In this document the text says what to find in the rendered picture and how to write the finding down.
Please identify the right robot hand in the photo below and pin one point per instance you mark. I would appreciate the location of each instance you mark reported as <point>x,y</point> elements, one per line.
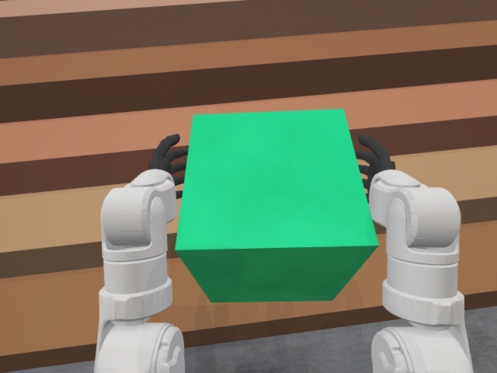
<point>379,160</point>

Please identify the carton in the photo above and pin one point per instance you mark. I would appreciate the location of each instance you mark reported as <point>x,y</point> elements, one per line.
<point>273,206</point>

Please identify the robot right upper arm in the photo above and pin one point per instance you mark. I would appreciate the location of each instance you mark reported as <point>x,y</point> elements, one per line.
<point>411,350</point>

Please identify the left robot hand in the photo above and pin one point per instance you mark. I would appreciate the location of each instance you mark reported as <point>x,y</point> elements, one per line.
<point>162,159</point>

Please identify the robot left upper arm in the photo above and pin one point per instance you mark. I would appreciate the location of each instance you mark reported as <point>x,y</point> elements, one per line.
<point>153,347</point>

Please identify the robot left forearm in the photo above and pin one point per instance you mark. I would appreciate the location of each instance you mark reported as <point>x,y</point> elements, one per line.
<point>134,246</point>

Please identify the robot right forearm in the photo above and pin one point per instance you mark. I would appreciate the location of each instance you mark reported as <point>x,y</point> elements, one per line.
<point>422,243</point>

